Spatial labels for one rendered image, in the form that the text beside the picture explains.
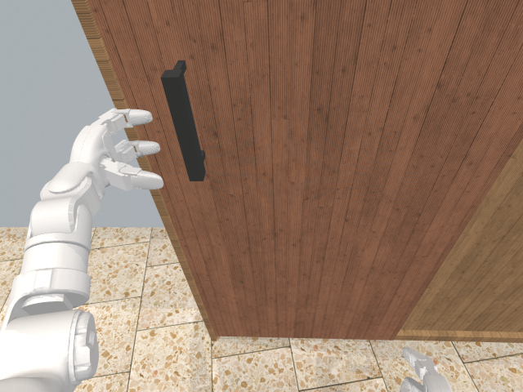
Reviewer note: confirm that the right robot hand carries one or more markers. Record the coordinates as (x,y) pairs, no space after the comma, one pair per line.
(426,371)

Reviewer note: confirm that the wardrobe door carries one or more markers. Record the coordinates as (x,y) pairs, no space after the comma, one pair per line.
(347,145)
(479,286)

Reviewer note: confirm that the left robot hand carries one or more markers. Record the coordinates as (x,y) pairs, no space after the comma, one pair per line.
(95,147)

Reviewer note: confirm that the robot left forearm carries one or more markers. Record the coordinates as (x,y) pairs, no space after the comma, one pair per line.
(54,275)

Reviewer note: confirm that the left robot upper arm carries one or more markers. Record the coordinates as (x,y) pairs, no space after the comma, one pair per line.
(52,352)

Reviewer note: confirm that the handle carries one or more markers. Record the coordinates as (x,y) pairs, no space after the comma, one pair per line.
(174,86)

